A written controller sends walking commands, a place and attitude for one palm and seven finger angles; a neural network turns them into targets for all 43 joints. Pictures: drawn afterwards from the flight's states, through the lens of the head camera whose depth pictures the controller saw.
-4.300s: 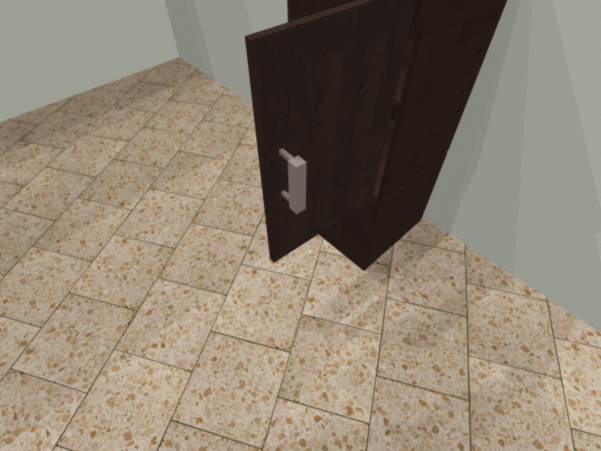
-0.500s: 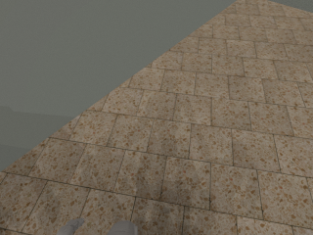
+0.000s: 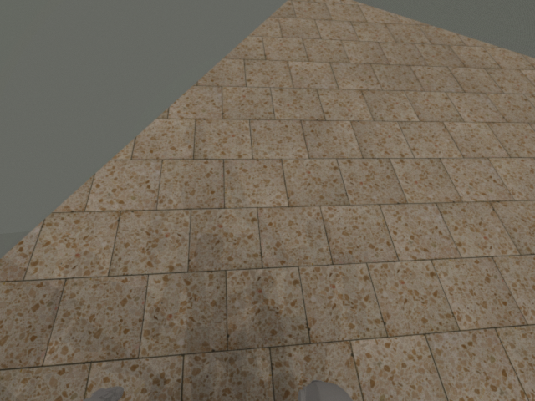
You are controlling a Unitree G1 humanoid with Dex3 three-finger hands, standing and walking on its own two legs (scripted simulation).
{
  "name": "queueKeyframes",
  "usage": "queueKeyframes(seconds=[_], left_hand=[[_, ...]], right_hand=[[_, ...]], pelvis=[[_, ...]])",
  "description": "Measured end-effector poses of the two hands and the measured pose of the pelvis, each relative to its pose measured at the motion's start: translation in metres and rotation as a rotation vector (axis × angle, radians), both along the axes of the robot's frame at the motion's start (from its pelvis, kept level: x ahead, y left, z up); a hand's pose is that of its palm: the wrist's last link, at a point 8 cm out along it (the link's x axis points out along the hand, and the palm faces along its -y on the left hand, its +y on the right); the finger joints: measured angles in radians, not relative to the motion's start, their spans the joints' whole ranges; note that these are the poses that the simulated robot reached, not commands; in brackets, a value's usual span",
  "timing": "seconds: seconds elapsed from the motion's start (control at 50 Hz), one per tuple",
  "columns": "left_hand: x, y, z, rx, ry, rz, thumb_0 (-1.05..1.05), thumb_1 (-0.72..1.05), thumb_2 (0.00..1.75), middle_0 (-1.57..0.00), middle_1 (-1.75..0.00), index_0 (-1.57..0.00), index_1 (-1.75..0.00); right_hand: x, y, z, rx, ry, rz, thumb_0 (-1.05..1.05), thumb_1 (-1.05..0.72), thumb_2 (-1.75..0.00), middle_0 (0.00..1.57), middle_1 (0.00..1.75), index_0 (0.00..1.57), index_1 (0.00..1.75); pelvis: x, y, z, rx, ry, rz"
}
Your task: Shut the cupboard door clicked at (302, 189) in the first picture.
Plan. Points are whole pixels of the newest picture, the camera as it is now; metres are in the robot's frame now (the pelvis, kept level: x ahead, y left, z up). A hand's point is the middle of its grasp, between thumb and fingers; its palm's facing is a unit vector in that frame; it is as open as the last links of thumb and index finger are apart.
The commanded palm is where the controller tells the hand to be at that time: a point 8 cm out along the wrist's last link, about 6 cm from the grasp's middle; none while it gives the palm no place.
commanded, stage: walk around to get in front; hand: left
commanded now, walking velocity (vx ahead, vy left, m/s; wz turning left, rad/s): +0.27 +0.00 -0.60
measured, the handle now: out of the picture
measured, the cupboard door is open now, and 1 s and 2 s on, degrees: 86 86 86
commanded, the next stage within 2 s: walk to a spot facing it in 1.32 s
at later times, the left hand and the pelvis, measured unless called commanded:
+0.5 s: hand (184, 379) +0.16 +0.14 -0.17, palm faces -0.25 -0.95 -0.18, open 7.4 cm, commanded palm none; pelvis +0.10 -0.04 +0.00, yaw -17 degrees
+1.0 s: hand (295, 207) +0.53 -0.04 -0.16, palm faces -0.60 -0.77 -0.20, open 7.4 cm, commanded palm none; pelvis +0.30 -0.11 -0.01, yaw -32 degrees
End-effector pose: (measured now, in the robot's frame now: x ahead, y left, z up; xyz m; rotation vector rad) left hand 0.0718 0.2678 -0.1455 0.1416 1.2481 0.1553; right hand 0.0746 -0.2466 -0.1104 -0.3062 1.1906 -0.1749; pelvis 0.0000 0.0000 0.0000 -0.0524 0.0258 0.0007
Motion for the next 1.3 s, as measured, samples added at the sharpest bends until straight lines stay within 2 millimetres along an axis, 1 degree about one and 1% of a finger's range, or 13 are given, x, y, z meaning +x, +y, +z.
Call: queueKeyframes(seconds=[0.12, 0.2, 0.26, 0.32, 0.44, 0.56, 0.64, 0.7, 0.78, 0.94, 1.06, 1.16, 1.3], left_hand=[[0.049, -0.026, 0.006, 0.014, -0.026, -0.14, 0.01, 0.91, 0.89, -0.19, -0.29, -0.2, -0.3], [0.087, -0.055, 0.006, 0.037, -0.101, -0.225, 0.01, 0.91, 0.89, -0.19, -0.3, -0.2, -0.3], [0.095, -0.069, 0.013, 0.045, -0.134, -0.227, 0.0, 0.91, 0.89, -0.2, -0.3, -0.2, -0.3], [0.091, -0.076, 0.017, 0.045, -0.095, -0.233, 0.0, 0.91, 0.89, -0.2, -0.3, -0.2, -0.3], [0.088, -0.081, 0.011, 0.015, 0.057, -0.274, 0.0, 0.91, 0.89, -0.2, -0.3, -0.2, -0.3], [0.118, -0.066, -0.009, -0.006, 0.149, -0.269, 0.01, 0.9, 0.89, -0.2, -0.3, -0.21, -0.3], [0.167, -0.058, -0.024, 0.0, 0.179, -0.313, 0.01, 0.91, 0.89, -0.2, -0.3, -0.2, -0.3], [0.223, -0.067, -0.018, 0.001, 0.135, -0.376, 0.01, 0.91, 0.89, -0.2, -0.3, -0.2, -0.3], [0.304, -0.098, -0.003, -0.014, 0.028, -0.458, 0.01, 0.91, 0.89, -0.19, -0.29, -0.2, -0.3], [0.441, -0.207, 0.016, -0.037, -0.127, -0.669, 0.01, 0.91, 0.89, -0.19, -0.29, -0.19, -0.3], [0.51, -0.302, 0.011, -0.052, -0.259, -0.761, 0.0, 0.91, 0.89, -0.19, -0.29, -0.2, -0.3], [0.504, -0.322, 0.013, -0.044, -0.19, -0.722, 0.0, 0.91, 0.89, -0.19, -0.29, -0.2, -0.3], [0.494, -0.304, 0.013, 0.022, -0.043, -0.631, -0.02, 0.96, 0.89, -0.2, -0.3, -0.2, -0.3]], right_hand=[[-0.044, -0.022, -0.017, 0.039, 0.043, -0.139, 0.0, -0.91, -0.9, 0.21, 0.3, 0.2, 0.3], [-0.074, -0.047, -0.043, 0.064, 0.092, -0.228, 0.01, -0.91, -0.9, 0.21, 0.3, 0.2, 0.3], [-0.076, -0.058, -0.045, 0.07, 0.136, -0.259, 0.01, -0.91, -0.9, 0.21, 0.3, 0.2, 0.3], [-0.055, -0.066, -0.033, 0.076, 0.099, -0.276, 0.01, -0.91, -0.9, 0.2, 0.3, 0.2, 0.3], [0.013, -0.072, -0.012, 0.074, -0.048, -0.297, 0.01, -0.91, -0.9, 0.2, 0.3, 0.2, 0.3], [0.09, -0.064, -0.009, 0.041, -0.133, -0.281, 0.01, -0.91, -0.9, 0.2, 0.3, 0.2, 0.3], [0.118, -0.055, -0.011, 0.006, -0.175, -0.304, 0.01, -0.91, -0.9, 0.21, 0.3, 0.2, 0.3], [0.112, -0.045, -0.006, 0.015, -0.134, -0.364, 0.0, -0.91, -0.9, 0.21, 0.3, 0.2, 0.3], [0.088, -0.029, -0.007, 0.054, -0.018, -0.464, 0.0, -0.91, -0.9, 0.21, 0.3, 0.2, 0.3], [0.034, -0.005, -0.023, 0.167, 0.206, -0.698, 0.0, -0.91, -0.9, 0.21, 0.3, 0.2, 0.3], [0.023, -0.015, -0.048, 0.266, 0.35, -0.8, 0.01, -0.91, -0.9, 0.21, 0.3, 0.2, 0.3], [0.08, -0.075, -0.046, 0.24, 0.255, -0.8, 0.01, -0.91, -0.9, 0.2, 0.3, 0.2, 0.3], [0.2, -0.171, -0.028, 0.156, 0.006, -0.717, 0.01, -0.91, -0.9, 0.2, 0.3, 0.19, 0.3]], pelvis=[[0.008, -0.013, -0.006, 0.019, -0.011, -0.094], [0.018, -0.031, -0.022, 0.037, -0.016, -0.143], [0.028, -0.037, -0.019, 0.032, -0.033, -0.156], [0.041, -0.042, -0.009, 0.048, -0.034, -0.192], [0.077, -0.044, 0.0, 0.06, -0.018, -0.266], [0.135, -0.034, -0.011, 0.044, -0.012, -0.32], [0.172, -0.029, -0.02, 0.035, -0.017, -0.38], [0.193, -0.033, -0.012, 0.031, -0.014, -0.41], [0.221, -0.042, -0.001, 0.028, -0.009, -0.453], [0.276, -0.081, -0.004, 0.047, -0.021, -0.543], [0.313, -0.137, -0.028, 0.069, -0.044, -0.582], [0.339, -0.169, -0.015, 0.052, -0.062, -0.596], [0.383, -0.208, 0.0, 0.05, -0.039, -0.615]])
